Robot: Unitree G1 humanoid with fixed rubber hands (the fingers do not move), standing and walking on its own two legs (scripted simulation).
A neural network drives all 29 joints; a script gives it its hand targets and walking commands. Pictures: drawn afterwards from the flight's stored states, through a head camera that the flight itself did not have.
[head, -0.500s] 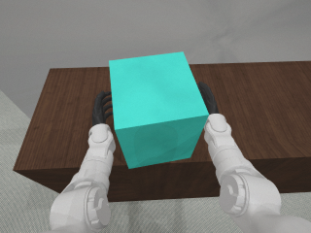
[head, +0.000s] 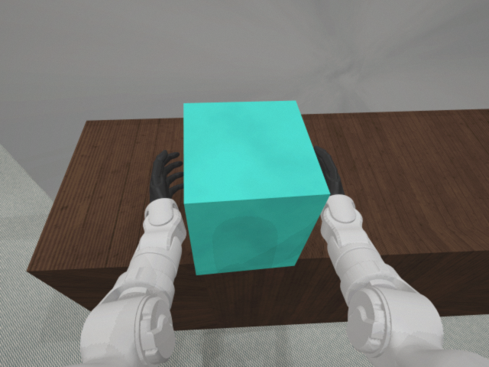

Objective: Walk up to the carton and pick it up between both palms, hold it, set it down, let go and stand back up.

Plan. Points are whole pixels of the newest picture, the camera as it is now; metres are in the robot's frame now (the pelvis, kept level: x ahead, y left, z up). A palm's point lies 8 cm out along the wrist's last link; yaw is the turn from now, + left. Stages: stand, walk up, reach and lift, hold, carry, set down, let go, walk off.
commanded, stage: reach and lift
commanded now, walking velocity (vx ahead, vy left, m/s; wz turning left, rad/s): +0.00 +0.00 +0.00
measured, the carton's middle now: (243, 191) +0.43 +0.04 +0.01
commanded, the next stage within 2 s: none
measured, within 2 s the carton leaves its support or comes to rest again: neither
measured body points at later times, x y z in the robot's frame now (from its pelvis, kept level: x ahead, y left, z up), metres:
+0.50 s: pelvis -0.01 +0.00 +0.00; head +0.01 +0.00 +0.45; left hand +0.39 +0.19 +0.06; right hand +0.42 -0.10 +0.07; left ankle +0.02 +0.12 -0.73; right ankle +0.02 -0.09 -0.73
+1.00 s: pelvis -0.04 +0.01 +0.01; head -0.07 +0.01 +0.46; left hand +0.36 +0.20 +0.15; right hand +0.40 -0.09 +0.16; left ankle +0.02 +0.12 -0.73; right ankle +0.02 -0.09 -0.73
